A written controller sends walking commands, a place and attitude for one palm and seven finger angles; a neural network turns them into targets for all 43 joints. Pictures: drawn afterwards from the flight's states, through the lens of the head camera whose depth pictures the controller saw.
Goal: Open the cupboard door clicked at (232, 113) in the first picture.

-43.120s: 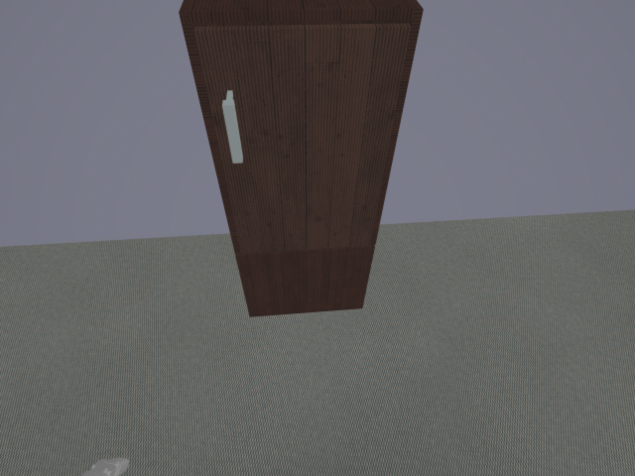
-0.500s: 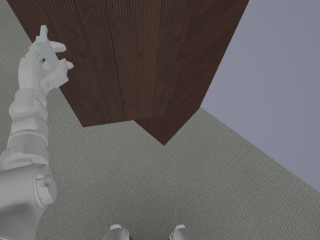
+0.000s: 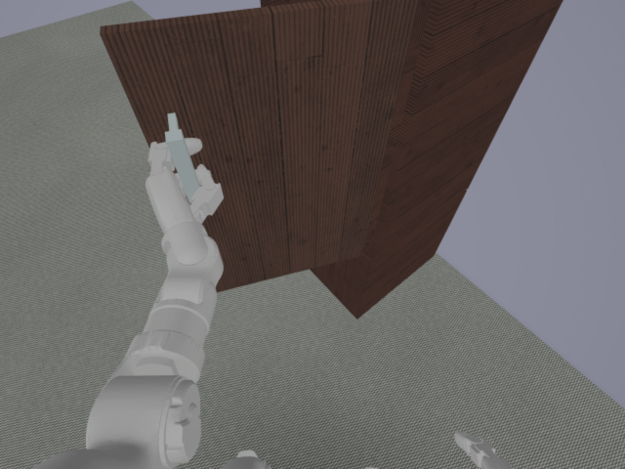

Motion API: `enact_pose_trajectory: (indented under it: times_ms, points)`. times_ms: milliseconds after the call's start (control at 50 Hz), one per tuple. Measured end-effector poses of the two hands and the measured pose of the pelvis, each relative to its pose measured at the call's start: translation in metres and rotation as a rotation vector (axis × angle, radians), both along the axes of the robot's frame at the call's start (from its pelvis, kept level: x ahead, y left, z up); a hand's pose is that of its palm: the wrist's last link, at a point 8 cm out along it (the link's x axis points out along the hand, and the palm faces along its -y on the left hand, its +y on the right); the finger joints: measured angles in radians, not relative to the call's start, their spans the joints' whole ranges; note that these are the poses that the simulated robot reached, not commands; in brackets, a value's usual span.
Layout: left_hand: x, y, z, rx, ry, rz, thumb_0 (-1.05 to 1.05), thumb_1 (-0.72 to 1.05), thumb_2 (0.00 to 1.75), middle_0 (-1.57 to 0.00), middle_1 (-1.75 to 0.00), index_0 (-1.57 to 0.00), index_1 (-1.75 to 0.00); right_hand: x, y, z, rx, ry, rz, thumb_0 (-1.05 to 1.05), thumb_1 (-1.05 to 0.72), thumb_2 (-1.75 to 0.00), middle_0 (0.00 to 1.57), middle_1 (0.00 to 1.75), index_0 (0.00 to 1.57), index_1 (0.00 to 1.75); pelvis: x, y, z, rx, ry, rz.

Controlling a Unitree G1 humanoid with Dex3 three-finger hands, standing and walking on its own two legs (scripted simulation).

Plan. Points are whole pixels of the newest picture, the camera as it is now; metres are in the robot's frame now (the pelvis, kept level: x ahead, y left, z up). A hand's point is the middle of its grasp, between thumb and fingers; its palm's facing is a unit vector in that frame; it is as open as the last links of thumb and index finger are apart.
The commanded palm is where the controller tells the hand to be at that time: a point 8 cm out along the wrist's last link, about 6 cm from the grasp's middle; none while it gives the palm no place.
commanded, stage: pull the door open along its arc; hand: left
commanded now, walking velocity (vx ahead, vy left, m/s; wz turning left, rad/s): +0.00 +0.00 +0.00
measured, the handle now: (185, 163) +0.50 +0.17 +0.10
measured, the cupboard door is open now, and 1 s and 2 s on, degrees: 67 95 94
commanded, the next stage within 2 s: open thumb and fingers to let go in 0.92 s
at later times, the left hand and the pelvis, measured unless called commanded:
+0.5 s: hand (219, 207) +0.43 +0.12 +0.09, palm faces +0.36 -0.93 +0.02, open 5.8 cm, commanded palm +0.35 +0.16 +0.09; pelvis +0.00 -0.01 +0.01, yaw -2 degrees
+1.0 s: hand (279, 269) +0.33 +0.04 +0.10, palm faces +0.28 -0.96 -0.02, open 6.0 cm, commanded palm +0.30 +0.09 +0.09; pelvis +0.03 -0.01 +0.02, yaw +1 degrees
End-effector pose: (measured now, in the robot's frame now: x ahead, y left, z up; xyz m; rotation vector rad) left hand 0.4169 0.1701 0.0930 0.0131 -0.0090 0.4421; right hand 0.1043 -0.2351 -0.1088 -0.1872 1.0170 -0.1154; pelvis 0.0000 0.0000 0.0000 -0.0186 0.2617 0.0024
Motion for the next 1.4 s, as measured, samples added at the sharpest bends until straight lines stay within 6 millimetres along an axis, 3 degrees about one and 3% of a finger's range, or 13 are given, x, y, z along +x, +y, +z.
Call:
enact_pose_trajectory:
  times_ms: [240, 320, 380, 500, 800, 880, 940, 1060, 1180, 1280, 1400]
  points:
    - [0.001, 0.002, -0.001, -0.008, -0.013, -0.017, 0.01, 0.75, 0.84, -0.36, -1.35, -0.35, -1.34, -0.108, -0.024, -0.011, -0.021, 0.254, -0.107, 0.01, -0.91, -0.90, 0.20, 0.30, 0.20, 0.30, -0.010, -0.010, 0.003, 0.008, -0.004, -0.011]
    - [-0.001, 0.001, -0.001, -0.010, -0.016, -0.024, 0.01, 0.75, 0.83, -0.36, -1.35, -0.35, -1.34, -0.128, -0.030, -0.006, -0.029, 0.286, -0.143, 0.01, -0.91, -0.90, 0.20, 0.30, 0.20, 0.30, -0.010, -0.010, 0.006, 0.011, -0.006, -0.023]
    - [-0.007, 0.000, -0.001, -0.011, -0.023, -0.034, 0.01, 0.76, 0.81, -0.36, -1.35, -0.35, -1.33, -0.131, -0.032, -0.002, -0.029, 0.283, -0.159, 0.01, -0.91, -0.90, 0.20, 0.30, 0.20, 0.30, -0.008, -0.009, 0.008, 0.012, -0.012, -0.031]
    - [-0.030, -0.009, -0.002, -0.017, -0.034, -0.072, 0.01, 0.75, 0.78, -0.36, -1.35, -0.35, -1.32, -0.103, -0.029, 0.005, -0.013, 0.202, -0.152, 0.01, -0.91, -0.90, 0.20, 0.30, 0.20, 0.30, 0.000, -0.006, 0.015, 0.014, -0.036, -0.045]
    - [-0.115, -0.070, 0.003, -0.052, 0.004, -0.152, 0.03, 0.69, 0.72, -0.34, -1.34, -0.36, -1.33, 0.071, 0.010, 0.042, 0.059, -0.207, 0.049, 0.01, -0.91, -0.90, 0.20, 0.30, 0.20, 0.30, 0.020, -0.002, 0.020, 0.025, -0.121, -0.027]
    - [-0.124, -0.081, 0.005, -0.006, 0.020, -0.179, 0.03, 0.69, 0.73, -0.34, -1.33, -0.35, -1.33, 0.102, 0.019, 0.051, 0.076, -0.270, 0.093, 0.01, -0.91, -0.90, 0.20, 0.30, 0.20, 0.30, 0.023, -0.006, 0.018, 0.026, -0.130, -0.009]
    - [-0.126, -0.084, 0.006, -0.003, 0.035, -0.176, 0.03, 0.69, 0.73, -0.33, -1.33, -0.36, -1.34, 0.114, 0.024, 0.055, 0.088, -0.288, 0.116, 0.01, -0.91, -0.90, 0.20, 0.30, 0.20, 0.30, 0.026, -0.010, 0.017, 0.026, -0.136, 0.003]
    - [-0.115, -0.087, 0.005, 0.000, 0.042, -0.129, 0.02, 0.72, 0.79, -0.36, -1.34, -0.37, -1.34, 0.113, 0.021, 0.042, 0.073, -0.231, 0.137, 0.01, -0.90, -0.90, 0.20, 0.30, 0.20, 0.30, 0.023, -0.017, 0.014, 0.030, -0.133, 0.025]
    - [-0.114, -0.085, 0.006, -0.006, 0.046, -0.109, 0.02, 0.67, 0.80, -0.37, -1.33, -0.40, -1.33, 0.082, 0.008, 0.025, 0.070, -0.131, 0.100, 0.01, -0.90, -0.90, 0.20, 0.30, 0.20, 0.30, 0.019, -0.023, 0.015, 0.038, -0.128, 0.023]
    - [-0.115, -0.085, 0.005, -0.009, 0.039, -0.099, 0.02, 0.48, 0.72, -0.37, -1.31, -0.39, -1.31, 0.050, -0.006, 0.014, 0.049, -0.060, 0.065, 0.01, -0.90, -0.90, 0.20, 0.30, 0.20, 0.30, 0.014, -0.025, 0.016, 0.042, -0.130, 0.021]
    - [-0.114, -0.086, 0.004, -0.009, 0.027, -0.103, 0.02, 0.14, 0.57, -0.34, -1.27, -0.36, -1.27, 0.023, -0.021, 0.010, 0.021, -0.019, 0.026, 0.01, -0.91, -0.90, 0.20, 0.30, 0.20, 0.30, 0.006, -0.026, 0.016, 0.042, -0.130, 0.015]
